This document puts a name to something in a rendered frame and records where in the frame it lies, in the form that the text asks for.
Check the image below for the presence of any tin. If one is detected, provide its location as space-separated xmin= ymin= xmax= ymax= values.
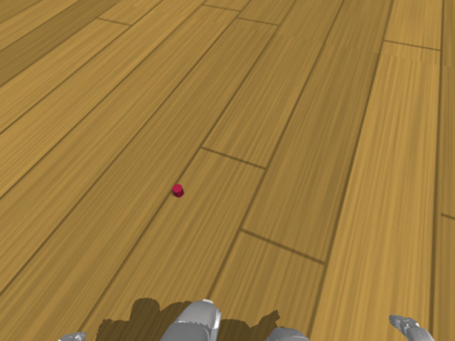
xmin=172 ymin=184 xmax=184 ymax=197

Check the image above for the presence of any right robot hand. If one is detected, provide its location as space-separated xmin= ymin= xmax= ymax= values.
xmin=389 ymin=315 xmax=434 ymax=341

